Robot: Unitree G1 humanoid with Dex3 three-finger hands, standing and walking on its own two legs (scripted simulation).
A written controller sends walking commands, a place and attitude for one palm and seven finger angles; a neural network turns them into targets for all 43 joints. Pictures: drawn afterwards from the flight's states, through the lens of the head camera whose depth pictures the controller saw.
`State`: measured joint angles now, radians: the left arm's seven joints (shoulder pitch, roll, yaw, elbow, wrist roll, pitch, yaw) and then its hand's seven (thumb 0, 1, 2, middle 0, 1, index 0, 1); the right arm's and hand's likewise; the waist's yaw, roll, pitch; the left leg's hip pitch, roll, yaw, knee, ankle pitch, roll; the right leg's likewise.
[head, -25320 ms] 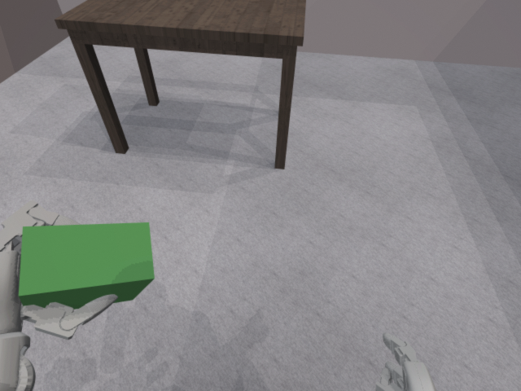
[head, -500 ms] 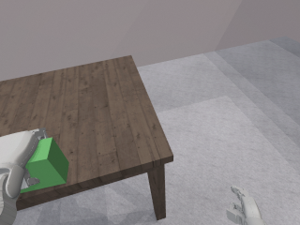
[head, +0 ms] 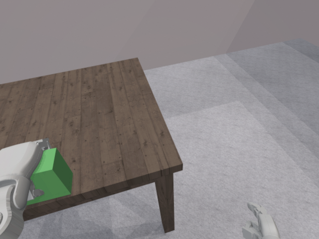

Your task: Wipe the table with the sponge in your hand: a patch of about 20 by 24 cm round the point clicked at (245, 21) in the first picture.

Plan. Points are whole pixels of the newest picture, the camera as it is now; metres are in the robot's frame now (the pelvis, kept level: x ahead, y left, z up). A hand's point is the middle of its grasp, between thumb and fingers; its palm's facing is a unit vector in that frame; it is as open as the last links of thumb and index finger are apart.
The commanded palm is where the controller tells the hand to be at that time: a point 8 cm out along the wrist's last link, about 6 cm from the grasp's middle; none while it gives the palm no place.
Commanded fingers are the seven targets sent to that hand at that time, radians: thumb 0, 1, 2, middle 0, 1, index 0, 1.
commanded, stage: lower the sponge onto the table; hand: left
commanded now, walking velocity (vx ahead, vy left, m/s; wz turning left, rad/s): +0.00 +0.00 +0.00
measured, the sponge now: (40, 181) +0.20 +0.35 +0.04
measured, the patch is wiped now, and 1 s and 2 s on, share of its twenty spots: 0.00 0.15 0.40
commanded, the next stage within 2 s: wipe forward along the first lane in 0.52 s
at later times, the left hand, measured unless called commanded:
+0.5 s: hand (37, 172) +0.21 +0.35 +0.07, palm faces -0.03 -0.04 -1.00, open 10.2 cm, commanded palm +0.19 +0.35 +0.12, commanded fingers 0.00 0.10 1.30 -1.20 -1.60 -1.20 -1.60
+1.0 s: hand (39, 164) +0.23 +0.36 +0.06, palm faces -0.07 +0.00 -1.00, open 10.2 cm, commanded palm +0.23 +0.36 +0.10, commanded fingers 0.00 0.10 1.30 -1.20 -1.60 -1.20 -1.60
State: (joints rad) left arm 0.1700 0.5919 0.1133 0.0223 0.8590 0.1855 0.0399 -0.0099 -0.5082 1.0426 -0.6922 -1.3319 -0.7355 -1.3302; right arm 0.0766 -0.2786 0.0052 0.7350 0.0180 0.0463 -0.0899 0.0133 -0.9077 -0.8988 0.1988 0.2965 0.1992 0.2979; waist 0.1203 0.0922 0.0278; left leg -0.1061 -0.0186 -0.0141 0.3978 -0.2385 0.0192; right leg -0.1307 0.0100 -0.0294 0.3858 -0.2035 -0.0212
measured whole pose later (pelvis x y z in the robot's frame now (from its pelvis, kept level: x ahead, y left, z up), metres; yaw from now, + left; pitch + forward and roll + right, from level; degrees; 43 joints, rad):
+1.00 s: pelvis +0.00 -0.01 +0.00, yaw +1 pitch +1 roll +0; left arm -0.03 0.58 0.09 0.28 0.92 0.12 0.07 0.01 -0.53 1.05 -0.72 -1.31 -0.76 -1.31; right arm 0.09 -0.28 0.00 0.77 0.02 0.03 -0.11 0.01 -0.91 -0.90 0.20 0.30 0.20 0.30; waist 0.13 0.09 -0.01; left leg -0.22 -0.02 -0.03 0.46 -0.26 0.01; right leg -0.24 0.01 -0.05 0.46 -0.23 -0.03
